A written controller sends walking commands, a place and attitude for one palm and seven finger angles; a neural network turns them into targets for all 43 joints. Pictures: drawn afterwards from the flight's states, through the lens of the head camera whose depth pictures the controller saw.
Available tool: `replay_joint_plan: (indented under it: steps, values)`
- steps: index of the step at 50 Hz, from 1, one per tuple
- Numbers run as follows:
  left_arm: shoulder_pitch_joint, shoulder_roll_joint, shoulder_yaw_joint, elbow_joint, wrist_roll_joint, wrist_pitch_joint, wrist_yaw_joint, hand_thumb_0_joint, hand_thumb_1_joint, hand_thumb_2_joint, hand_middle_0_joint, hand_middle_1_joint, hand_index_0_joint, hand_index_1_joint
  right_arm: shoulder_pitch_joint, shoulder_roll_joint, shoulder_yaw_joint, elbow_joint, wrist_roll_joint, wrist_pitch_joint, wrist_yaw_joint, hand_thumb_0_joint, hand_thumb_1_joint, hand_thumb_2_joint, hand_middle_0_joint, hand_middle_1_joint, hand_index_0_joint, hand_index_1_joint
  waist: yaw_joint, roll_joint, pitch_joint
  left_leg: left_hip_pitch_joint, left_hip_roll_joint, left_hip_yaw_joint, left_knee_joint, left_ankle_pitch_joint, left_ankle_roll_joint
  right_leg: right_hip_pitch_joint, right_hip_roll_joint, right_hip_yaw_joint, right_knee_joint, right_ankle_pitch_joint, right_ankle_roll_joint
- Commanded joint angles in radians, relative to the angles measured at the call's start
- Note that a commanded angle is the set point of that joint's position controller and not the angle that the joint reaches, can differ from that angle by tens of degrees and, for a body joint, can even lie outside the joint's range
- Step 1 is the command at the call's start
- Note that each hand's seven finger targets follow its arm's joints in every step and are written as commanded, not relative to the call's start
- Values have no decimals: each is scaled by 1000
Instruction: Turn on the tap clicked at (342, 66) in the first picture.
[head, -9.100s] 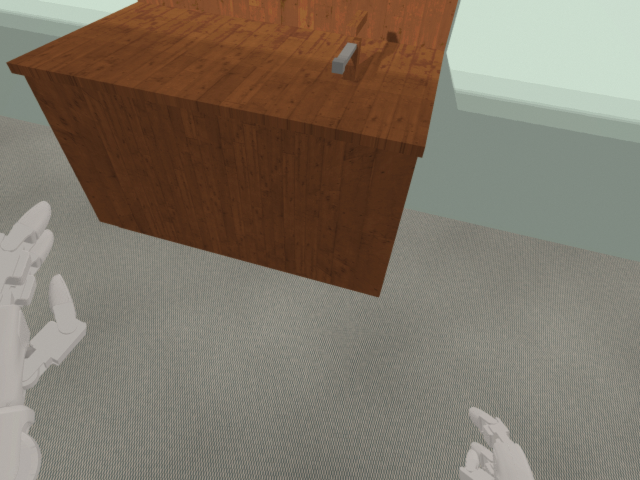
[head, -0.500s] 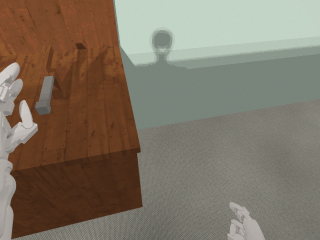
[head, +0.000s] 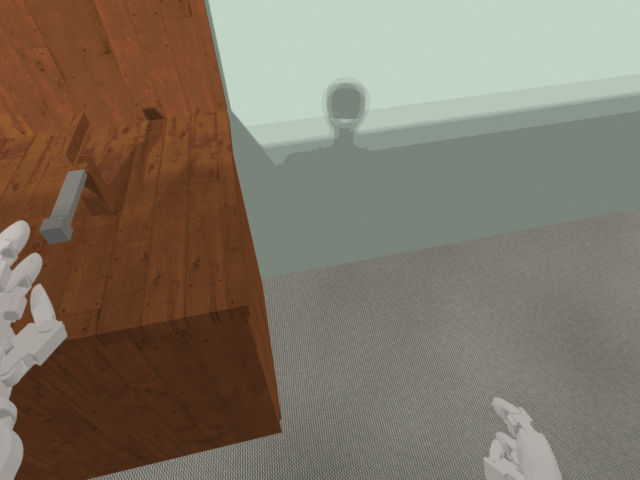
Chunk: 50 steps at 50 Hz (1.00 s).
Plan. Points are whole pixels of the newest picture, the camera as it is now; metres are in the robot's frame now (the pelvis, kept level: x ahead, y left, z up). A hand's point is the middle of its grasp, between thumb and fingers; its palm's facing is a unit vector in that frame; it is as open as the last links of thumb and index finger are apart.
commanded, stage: turn the palm inward beside the body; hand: left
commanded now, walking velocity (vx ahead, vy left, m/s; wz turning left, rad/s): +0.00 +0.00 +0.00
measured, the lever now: (56, 230) +0.39 +0.44 +0.09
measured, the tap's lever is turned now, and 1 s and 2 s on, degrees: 0 0 0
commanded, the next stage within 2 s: reach beside the lever's end, fingers flat in 1.60 s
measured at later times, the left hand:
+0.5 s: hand (63, 347) +0.19 +0.28 +0.14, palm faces +0.47 -0.86 -0.18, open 7.4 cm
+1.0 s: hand (56, 376) +0.17 +0.27 +0.13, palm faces +0.49 -0.86 -0.11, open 7.4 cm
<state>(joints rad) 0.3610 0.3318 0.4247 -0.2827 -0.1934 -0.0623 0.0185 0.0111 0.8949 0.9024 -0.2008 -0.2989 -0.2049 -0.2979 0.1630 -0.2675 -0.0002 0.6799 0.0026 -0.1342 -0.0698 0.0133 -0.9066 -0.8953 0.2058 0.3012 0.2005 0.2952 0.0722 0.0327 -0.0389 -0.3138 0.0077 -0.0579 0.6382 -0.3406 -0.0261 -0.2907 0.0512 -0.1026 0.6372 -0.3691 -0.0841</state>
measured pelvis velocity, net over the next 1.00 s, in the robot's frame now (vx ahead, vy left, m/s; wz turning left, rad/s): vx -0.02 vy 0.04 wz -0.01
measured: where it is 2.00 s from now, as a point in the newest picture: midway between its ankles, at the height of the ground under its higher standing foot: outside the picture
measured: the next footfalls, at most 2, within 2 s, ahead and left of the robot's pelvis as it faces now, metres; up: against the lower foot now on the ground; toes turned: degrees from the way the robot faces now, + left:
none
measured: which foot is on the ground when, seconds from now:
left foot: down 0.00-1.00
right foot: down 0.00-1.00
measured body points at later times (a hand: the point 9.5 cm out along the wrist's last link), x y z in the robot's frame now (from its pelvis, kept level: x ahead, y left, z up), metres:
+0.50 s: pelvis -0.01 +0.03 +0.00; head -0.02 +0.01 +0.45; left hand +0.16 +0.32 +0.15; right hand +0.18 -0.20 -0.08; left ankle +0.00 +0.15 -0.72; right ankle -0.02 -0.05 -0.72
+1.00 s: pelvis -0.02 +0.04 +0.00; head -0.05 +0.03 +0.45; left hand +0.14 +0.32 +0.14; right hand +0.18 -0.17 -0.06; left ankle +0.00 +0.15 -0.72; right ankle -0.02 -0.05 -0.72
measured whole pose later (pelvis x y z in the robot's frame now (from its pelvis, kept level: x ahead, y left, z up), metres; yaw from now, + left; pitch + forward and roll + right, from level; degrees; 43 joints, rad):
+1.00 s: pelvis -0.02 +0.04 +0.00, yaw -1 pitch -2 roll +0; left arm 0.49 0.17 0.22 -0.44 -0.17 0.04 0.19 0.01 0.90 0.90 -0.20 -0.30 -0.20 -0.30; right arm 0.17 -0.21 0.06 0.65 -0.02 -0.19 -0.08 0.01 -0.90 -0.90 0.21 0.30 0.20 0.30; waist 0.08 0.04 -0.04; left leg -0.30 -0.03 -0.03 0.65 -0.32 0.01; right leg -0.27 0.02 -0.08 0.63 -0.33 -0.04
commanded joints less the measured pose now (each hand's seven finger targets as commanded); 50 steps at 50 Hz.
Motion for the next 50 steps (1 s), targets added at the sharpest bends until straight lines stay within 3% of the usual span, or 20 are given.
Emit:
replay_joint_plan:
  steps: [1, 4, 6, 8, 10, 14, 15, 22, 27, 29, 36, 37, 46, 50]
  values:
    - [-110, 227, 123, -243, -13, -72, 16, 0, 900, 900, -200, -300, -200, -300, -105, -84, -31, -165, 3, -62, -16, 0, -900, -900, 200, 300, 200, 300, -11, -43, -152, -40, -31, 26, -4, 192, 42, 124, -146, 236, -114, 467, 158]
    - [-31, 194, 112, -249, -17, -80, 30, 0, 900, 900, -200, -300, -200, -300, -84, -85, -28, -172, 5, -69, -9, 0, -900, -900, 200, 300, 200, 300, -4, -47, -158, -30, -33, 32, -6, 236, 45, 123, -128, 200, -83, 561, 156]
    - [3, 192, 118, -246, -21, -73, 37, 0, 900, 900, -200, -300, -200, -300, -84, -85, -28, -176, 8, -70, -8, 0, -900, -900, 200, 300, 200, 300, -2, -62, -145, -41, -32, 35, -7, 225, 45, 114, -124, 193, -83, 539, 156]
    - [-2, 176, 101, -269, -19, -68, 47, 0, 900, 900, -200, -300, -200, -300, -80, -85, -27, -179, 8, -74, -8, 0, -900, -900, 200, 300, 200, 300, -4, -32, -139, -29, -33, 38, -12, 231, 46, 99, -114, 178, -84, 513, 145]
    - [27, 166, 102, -264, -19, -61, 61, 0, 900, 900, -200, -300, -200, -300, -79, -85, -26, -182, 5, -77, -11, 0, -900, -900, 200, 300, 200, 300, -3, -55, -126, -29, -31, 37, -14, 232, 47, 90, -108, 167, -85, 507, 145]
    - [14, 128, 52, -297, -11, -59, 78, 0, 900, 900, -200, -300, -200, -300, -81, -85, -21, -184, 3, -85, -13, 0, -900, -900, 200, 300, 200, 300, -5, -11, -116, -21, -32, 37, -30, 218, 50, 59, -91, 139, -87, 418, 122]
    - [11, 132, 53, -297, -9, -59, 83, 0, 900, 900, -200, -300, -200, -300, -82, -86, -20, -184, 2, -88, -16, 0, -900, -900, 200, 300, 200, 300, -7, -37, -106, -23, -32, 35, -33, 208, 51, 52, -86, 134, -91, 390, 121]
    - [-9, 82, -20, -318, 10, -62, 112, 0, 900, 900, -200, -300, -200, -300, -100, -81, -9, -182, -5, -114, -24, 0, -900, -900, 200, 300, 200, 300, -6, 0, -82, -11, -28, 28, -67, 164, 53, 7, -55, 90, -100, 200, 83]
    - [7, 54, -50, -351, 19, -44, 131, 0, 900, 900, -200, -300, -200, -300, -115, -76, -2, -187, -10, -121, -26, 0, -900, -900, 200, 300, 200, 300, 1, 32, -97, 5, -24, 23, -84, 173, 48, 12, -42, 63, -89, 179, 71]
    - [10, 39, -58, -332, 14, -26, 135, 0, 900, 900, -200, -300, -200, -300, -116, -77, 1, -184, -10, -119, -26, 0, -900, -900, 200, 300, 200, 300, -3, 5, -72, -6, -21, 16, -95, 149, 45, 5, -39, 58, -99, 149, 71]
    - [15, 5, -101, -374, 30, 6, 157, 0, 900, 900, -200, -300, -200, -300, -129, -70, 9, -192, -14, -118, -26, 0, -900, -900, 200, 300, 200, 300, 0, 45, -72, 10, -14, 5, -119, 151, 37, 14, -33, 42, -99, 129, 62]
    - [17, 3, -104, -372, 32, 10, 160, 0, 900, 900, -200, -300, -200, -300, -127, -71, 9, -192, -14, -118, -26, 0, -900, -900, 200, 300, 200, 300, -3, 22, -68, 9, -13, 3, -121, 151, 36, 17, -32, 41, -100, 130, 62]
    - [30, -34, -142, -396, 36, 29, 174, 0, 900, 900, -200, -300, -200, -300, -141, -64, 14, -196, -15, -116, -26, 0, -900, -900, 200, 300, 200, 300, -4, 43, -55, 12, -14, -1, -136, 121, 33, 21, -34, 40, -113, 100, 59]
    - [54, -32, -130, -386, 26, 36, 182, 0, 900, 900, -200, -300, -200, -300, -143, -64, 13, -194, -17, -118, -27, 0, -900, -900, 200, 300, 200, 300, 1, 0, -51, 0, -16, 2, -130, 120, 36, 29, -34, 43, -122, 101, 62]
